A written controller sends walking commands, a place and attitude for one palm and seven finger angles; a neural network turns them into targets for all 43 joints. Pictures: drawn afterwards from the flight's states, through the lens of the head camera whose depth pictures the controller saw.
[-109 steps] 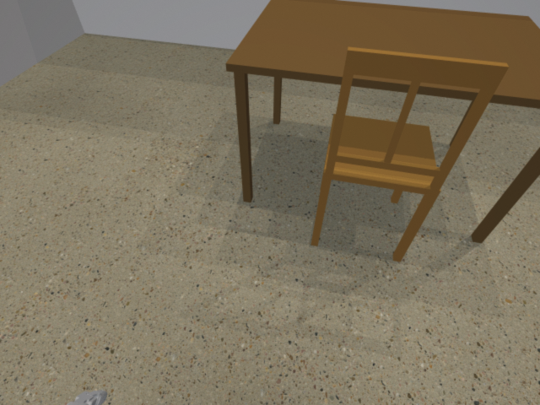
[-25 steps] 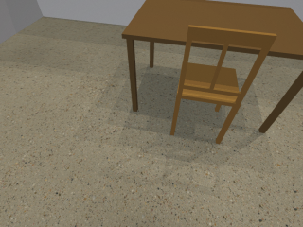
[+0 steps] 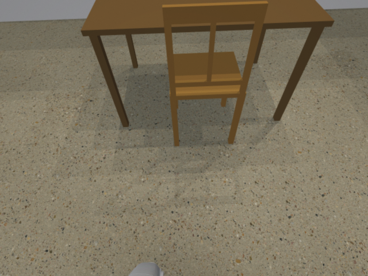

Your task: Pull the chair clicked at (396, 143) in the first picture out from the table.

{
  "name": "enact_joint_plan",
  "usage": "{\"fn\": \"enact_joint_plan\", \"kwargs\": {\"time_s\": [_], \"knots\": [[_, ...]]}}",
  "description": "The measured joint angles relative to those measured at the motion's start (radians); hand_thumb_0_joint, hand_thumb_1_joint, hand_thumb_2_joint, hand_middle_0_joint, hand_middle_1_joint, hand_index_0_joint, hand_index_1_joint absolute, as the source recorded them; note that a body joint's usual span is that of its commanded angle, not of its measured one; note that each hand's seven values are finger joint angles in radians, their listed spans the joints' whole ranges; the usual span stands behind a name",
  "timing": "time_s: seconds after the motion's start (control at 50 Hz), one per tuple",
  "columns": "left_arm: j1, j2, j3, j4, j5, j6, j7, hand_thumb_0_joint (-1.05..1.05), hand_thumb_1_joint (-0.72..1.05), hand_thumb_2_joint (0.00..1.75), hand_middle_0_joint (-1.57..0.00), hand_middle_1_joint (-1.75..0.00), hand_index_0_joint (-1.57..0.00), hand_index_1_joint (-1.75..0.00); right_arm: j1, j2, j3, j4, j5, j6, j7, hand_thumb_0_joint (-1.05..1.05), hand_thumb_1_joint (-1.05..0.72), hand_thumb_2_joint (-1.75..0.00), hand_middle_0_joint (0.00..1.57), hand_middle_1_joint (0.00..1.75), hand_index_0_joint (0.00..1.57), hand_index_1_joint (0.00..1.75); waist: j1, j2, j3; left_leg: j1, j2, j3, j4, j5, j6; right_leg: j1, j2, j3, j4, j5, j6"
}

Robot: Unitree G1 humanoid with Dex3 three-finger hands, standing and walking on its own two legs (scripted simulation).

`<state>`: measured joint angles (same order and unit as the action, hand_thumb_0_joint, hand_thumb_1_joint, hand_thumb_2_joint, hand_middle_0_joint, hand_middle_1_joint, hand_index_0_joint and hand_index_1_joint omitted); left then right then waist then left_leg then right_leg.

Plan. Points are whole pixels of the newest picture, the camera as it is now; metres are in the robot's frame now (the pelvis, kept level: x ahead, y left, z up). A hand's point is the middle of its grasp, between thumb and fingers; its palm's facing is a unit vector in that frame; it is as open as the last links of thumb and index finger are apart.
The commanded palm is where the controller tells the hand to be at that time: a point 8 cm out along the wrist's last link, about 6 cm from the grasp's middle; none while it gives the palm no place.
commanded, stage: walk to a spot facing it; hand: left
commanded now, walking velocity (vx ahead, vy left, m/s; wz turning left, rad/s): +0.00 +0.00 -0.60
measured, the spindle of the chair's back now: (211, 54) +0.99 -0.03 -0.09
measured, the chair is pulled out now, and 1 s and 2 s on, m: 0.00 0.00 0.00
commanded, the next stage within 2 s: turn to face it in 1.74 s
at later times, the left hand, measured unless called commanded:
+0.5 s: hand out of the picture +0.12 +0.24 -0.16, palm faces -0.27 -0.94 -0.22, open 7.4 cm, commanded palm none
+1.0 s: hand (130, 263) +0.16 +0.16 -0.17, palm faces -0.52 -0.83 -0.20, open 7.4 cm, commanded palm none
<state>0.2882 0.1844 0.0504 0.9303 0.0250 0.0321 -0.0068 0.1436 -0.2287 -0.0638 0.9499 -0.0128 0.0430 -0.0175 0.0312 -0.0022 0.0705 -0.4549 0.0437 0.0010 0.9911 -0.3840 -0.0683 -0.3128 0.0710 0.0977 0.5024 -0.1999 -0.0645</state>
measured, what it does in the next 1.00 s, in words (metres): steps on the spot, turning right: left foot, then right foot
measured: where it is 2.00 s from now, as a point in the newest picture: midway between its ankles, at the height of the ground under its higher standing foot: (253, 261)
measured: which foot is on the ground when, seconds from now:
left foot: up 0.00-0.20, down 0.22-0.64, up 0.66-1.00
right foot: down 0.00-0.22, up 0.24-0.64, down 0.66-1.00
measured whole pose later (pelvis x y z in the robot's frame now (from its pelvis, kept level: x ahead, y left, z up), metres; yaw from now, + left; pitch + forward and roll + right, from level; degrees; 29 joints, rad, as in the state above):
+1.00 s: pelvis +0.03 +0.01 +0.00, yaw -36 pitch +0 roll +0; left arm 0.32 0.21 0.06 0.96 0.03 0.00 -0.03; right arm 0.24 -0.24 -0.07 0.90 -0.02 0.00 0.02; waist 0.02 -0.01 0.00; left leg -0.44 0.09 0.06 0.76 -0.33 -0.07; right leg -0.17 0.03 0.10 0.45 -0.29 -0.01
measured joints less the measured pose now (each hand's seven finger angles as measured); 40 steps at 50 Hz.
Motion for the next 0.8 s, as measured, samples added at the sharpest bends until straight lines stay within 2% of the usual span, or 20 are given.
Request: {"fn": "enact_joint_plan", "kwargs": {"time_s": [0.1,0.16,0.22,0.24,0.26,0.3,0.36,0.4,0.52,0.6,0.64,0.66,0.68,0.72,0.76,0.8], "knots": [[-0.003,0.021,0.015,-0.007,0.003,0.004,0.001,0.00,0.91,0.90,-0.20,-0.30,-0.20,-0.30,-0.017,-0.001,0.000,-0.018,0.005,-0.005,-0.007,0.00,-0.91,-0.90,0.20,0.30,0.20,0.30,0.011,-0.011,-0.020,0.053,-0.013,-0.015,-0.120,-0.022,0.004,-0.012,0.022,0.056,-0.023,0.028,0.016],[-0.013,0.040,0.023,-0.013,0.005,0.011,0.002,0.00,0.91,0.90,-0.20,-0.30,-0.20,-0.30,-0.026,0.001,0.003,-0.034,0.011,-0.013,-0.010,0.00,-0.91,-0.90,0.20,0.30,0.20,0.30,0.019,-0.024,-0.031,0.104,-0.031,-0.021,-0.244,-0.034,0.017,-0.028,0.035,0.092,-0.021,0.040,0.034],[-0.019,0.063,0.031,-0.023,0.001,0.022,0.003,0.00,0.91,0.90,-0.20,-0.30,-0.20,-0.30,-0.016,0.003,0.013,-0.060,0.015,-0.036,-0.014,0.00,-0.91,-0.90,0.20,0.30,0.20,0.30,0.012,-0.031,-0.049,0.195,-0.038,-0.025,-0.465,0.041,0.046,-0.062,0.057,0.121,0.015,0.035,0.060],[-0.028,0.074,0.036,-0.021,-0.001,0.026,0.001,0.00,0.91,0.90,-0.20,-0.30,-0.20,-0.30,-0.013,0.010,0.015,-0.063,0.013,-0.043,-0.016,0.00,-0.91,-0.90,0.20,0.30,0.20,0.30,0.005,-0.044,-0.047,0.197,-0.042,-0.017,-0.475,0.077,0.059,-0.086,0.057,0.122,0.072,-0.035,0.065],[-0.036,0.085,0.043,-0.019,0.001,0.031,-0.002,0.00,0.91,0.90,-0.20,-0.30,-0.20,-0.30,-0.006,0.017,0.021,-0.068,0.009,-0.043,-0.014,0.00,-0.91,-0.90,0.20,0.30,0.20,0.30,0.003,-0.056,-0.045,0.199,-0.043,-0.003,-0.466,0.087,0.068,-0.118,0.052,0.097,0.164,-0.125,0.076],[-0.048,0.102,0.054,-0.016,0.009,0.035,-0.010,0.00,0.91,0.90,-0.20,-0.30,-0.20,-0.30,0.015,0.028,0.031,-0.071,0.000,-0.042,-0.013,0.00,-0.91,-0.90,0.20,0.30,0.20,0.30,-0.001,-0.066,-0.042,0.221,-0.031,0.021,-0.476,0.090,0.077,-0.183,0.038,0.035,0.382,-0.193,0.099],[-0.054,0.117,0.063,-0.023,0.010,0.035,-0.023,0.00,0.91,0.90,-0.20,-0.30,-0.20,-0.30,0.046,0.037,0.041,-0.065,-0.005,-0.040,-0.015,0.00,-0.91,-0.90,0.20,0.30,0.20,0.30,-0.002,-0.067,-0.043,0.257,-0.011,0.059,-0.513,0.101,0.080,-0.238,-0.005,-0.028,0.607,-0.172,0.122],[-0.056,0.115,0.062,-0.025,0.007,0.038,-0.028,0.00,0.91,0.90,-0.19,-0.30,-0.20,-0.30,0.062,0.039,0.041,-0.058,-0.006,-0.043,-0.016,0.00,-0.91,-0.90,0.20,0.30,0.21,0.30,-0.004,-0.058,-0.040,0.273,0.003,0.086,-0.525,0.103,0.082,-0.235,-0.036,-0.051,0.641,-0.166,0.132],[-0.085,0.087,0.047,-0.021,0.002,0.053,-0.034,0.00,0.91,0.90,-0.19,-0.30,-0.19,-0.30,0.106,0.038,0.031,-0.036,-0.009,-0.048,-0.009,0.00,-0.91,-0.90,0.20,0.30,0.21,0.30,-0.030,-0.027,-0.016,0.296,0.044,0.168,-0.517,0.086,0.073,-0.147,-0.107,-0.104,0.455,-0.199,0.137],[-0.116,0.063,0.034,-0.029,0.000,0.045,-0.037,0.00,0.91,0.90,-0.19,-0.30,-0.19,-0.30,0.129,0.020,0.017,-0.014,-0.012,-0.040,-0.001,0.00,-0.91,-0.90,0.20,0.30,0.21,0.30,-0.053,0.001,0.004,0.282,0.084,0.223,-0.458,0.050,0.050,-0.062,-0.109,-0.141,0.272,-0.206,0.112],[-0.128,0.057,0.027,-0.040,0.001,0.029,-0.038,0.00,0.91,0.90,-0.19,-0.30,-0.19,-0.30,0.149,0.006,0.010,-0.007,-0.010,-0.035,0.004,0.00,-0.91,-0.90,0.20,0.30,0.21,0.30,-0.062,0.014,0.006,0.257,0.109,0.242,-0.390,0.013,0.031,0.008,-0.101,-0.159,0.129,-0.130,0.090],[-0.134,0.055,0.023,-0.044,0.003,0.015,-0.035,0.00,0.91,0.90,-0.19,-0.30,-0.19,-0.30,0.161,-0.003,0.007,-0.004,-0.006,-0.031,0.008,0.00,-0.91,-0.90,0.20,0.30,0.21,0.30,-0.065,0.023,0.005,0.226,0.126,0.240,-0.320,-0.014,0.025,0.021,-0.093,-0.158,0.094,-0.099,0.067],[-0.144,0.047,0.019,-0.044,0.000,0.004,-0.030,0.00,0.91,0.90,-0.19,-0.30,-0.20,-0.30,0.163,-0.014,0.004,0.005,-0.006,-0.019,0.008,0.00,-0.91,-0.90,0.20,0.30,0.21,0.30,-0.070,0.040,0.011,0.182,0.133,0.200,-0.222,-0.081,0.018,0.012,-0.080,-0.162,0.114,-0.102,0.051],[-0.144,0.033,0.012,-0.050,-0.005,-0.009,-0.021,0.00,0.91,0.90,-0.20,-0.30,-0.20,-0.30,0.164,-0.028,0.001,0.024,-0.006,0.008,0.008,0.00,-0.91,-0.90,0.20,0.30,0.20,0.30,-0.067,0.049,0.008,0.096,0.110,0.117,-0.034,-0.142,0.014,0.014,-0.068,-0.155,0.123,-0.116,0.037],[-0.126,0.024,0.009,-0.049,-0.005,-0.015,-0.014,0.00,0.91,0.90,-0.20,-0.30,-0.20,-0.30,0.160,-0.035,-0.004,0.034,-0.011,0.016,0.015,0.00,-0.91,-0.90,0.20,0.30,0.20,0.30,-0.060,0.043,-0.004,0.032,0.092,0.082,0.065,-0.101,0.010,0.038,-0.061,-0.134,0.084,-0.106,0.031],[-0.098,0.020,0.005,-0.038,-0.003,-0.020,-0.012,0.00,0.91,0.90,-0.20,-0.30,-0.20,-0.30,0.153,-0.038,-0.007,0.027,-0.016,0.012,0.023,0.01,-0.91,-0.90,0.20,0.30,0.20,0.30,-0.057,0.032,-0.021,-0.008,0.087,0.074,0.074,-0.038,0.001,0.064,-0.057,-0.109,0.035,-0.083,0.030]]}}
